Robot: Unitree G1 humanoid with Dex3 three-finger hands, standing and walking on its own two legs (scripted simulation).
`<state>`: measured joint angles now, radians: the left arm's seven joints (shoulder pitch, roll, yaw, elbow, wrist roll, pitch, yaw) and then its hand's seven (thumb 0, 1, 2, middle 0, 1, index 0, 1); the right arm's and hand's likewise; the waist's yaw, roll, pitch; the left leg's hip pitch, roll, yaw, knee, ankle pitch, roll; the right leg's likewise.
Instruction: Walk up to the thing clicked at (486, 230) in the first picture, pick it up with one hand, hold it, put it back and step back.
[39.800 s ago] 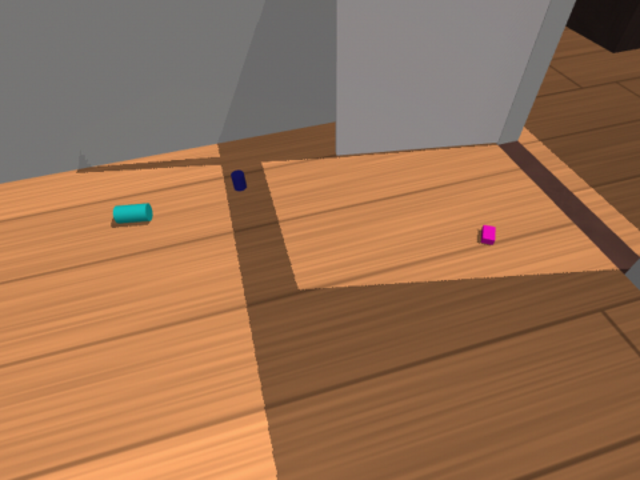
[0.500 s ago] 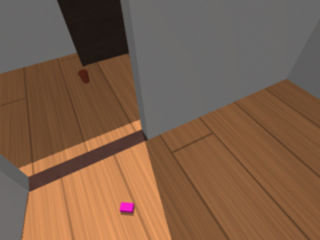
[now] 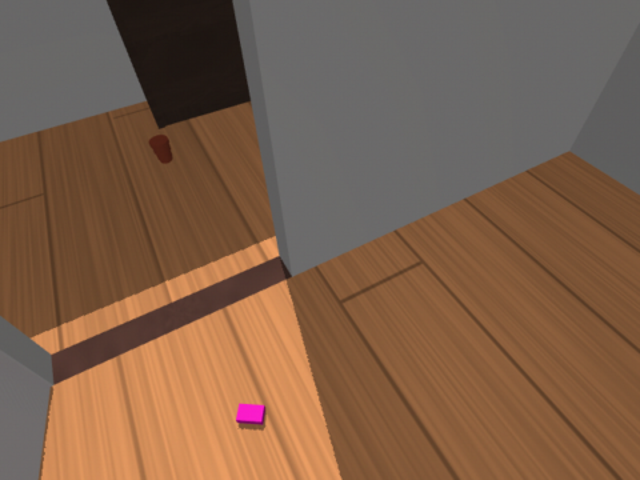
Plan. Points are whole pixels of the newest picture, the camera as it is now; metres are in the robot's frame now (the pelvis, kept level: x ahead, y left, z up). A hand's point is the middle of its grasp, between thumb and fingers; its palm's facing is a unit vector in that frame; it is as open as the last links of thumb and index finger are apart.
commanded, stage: stand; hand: left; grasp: from above
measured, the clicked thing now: (251, 414) +0.43 +0.25 -0.77
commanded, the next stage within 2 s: step back in 1.04 s
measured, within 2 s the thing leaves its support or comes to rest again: neither
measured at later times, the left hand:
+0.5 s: hand out of the picture +0.07 +0.24 -0.16, palm faces +0.00 -0.94 -0.33, open 7.3 cm
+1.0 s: hand out of the picture +0.07 +0.24 -0.16, palm faces -0.01 -0.94 -0.34, open 7.3 cm
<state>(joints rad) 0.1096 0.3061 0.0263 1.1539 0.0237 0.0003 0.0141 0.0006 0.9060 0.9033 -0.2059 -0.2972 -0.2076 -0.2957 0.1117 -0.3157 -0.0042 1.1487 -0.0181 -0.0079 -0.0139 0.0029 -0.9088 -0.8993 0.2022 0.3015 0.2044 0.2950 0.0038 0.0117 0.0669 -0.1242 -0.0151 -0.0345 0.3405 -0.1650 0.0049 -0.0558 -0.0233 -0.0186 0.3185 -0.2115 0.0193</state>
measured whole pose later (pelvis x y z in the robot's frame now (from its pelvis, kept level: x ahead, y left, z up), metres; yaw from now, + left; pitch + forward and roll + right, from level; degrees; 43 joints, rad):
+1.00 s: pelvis +0.00 -0.01 +0.00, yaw +0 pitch -3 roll +0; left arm 0.13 0.33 0.01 1.13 0.02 -0.01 0.00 0.00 0.91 0.90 -0.21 -0.30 -0.21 -0.30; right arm 0.12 -0.34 0.01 1.14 -0.01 -0.01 0.00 0.00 -0.91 -0.90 0.20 0.30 0.20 0.29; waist 0.00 0.01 0.05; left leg -0.12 -0.01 -0.04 0.33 -0.16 0.00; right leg -0.06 -0.02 -0.02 0.31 -0.21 0.01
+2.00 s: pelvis -0.20 -0.01 -0.03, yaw +4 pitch -2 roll +1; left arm 0.14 0.38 0.06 0.78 0.02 0.03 0.03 0.00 0.90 0.90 -0.21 -0.30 -0.21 -0.30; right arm 0.14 -0.40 -0.05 0.89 -0.02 0.05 -0.01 0.00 -0.91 -0.90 0.20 0.30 0.20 0.29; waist 0.01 -0.01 0.21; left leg -0.26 -0.05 -0.04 0.64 -0.33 0.01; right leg -0.38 -0.07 -0.03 0.71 -0.29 0.00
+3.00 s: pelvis -0.54 +0.00 -0.03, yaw -2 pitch -2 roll +0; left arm 0.16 0.39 0.06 0.86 0.02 0.04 0.01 0.00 0.91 0.90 -0.21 -0.30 -0.21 -0.30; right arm 0.09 -0.38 -0.03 0.82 -0.03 0.05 0.00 0.00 -0.90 -0.90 0.21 0.30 0.21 0.30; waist 0.01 0.01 0.17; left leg -0.40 0.04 0.02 0.64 -0.21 0.00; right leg -0.25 0.03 0.03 0.75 -0.46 0.01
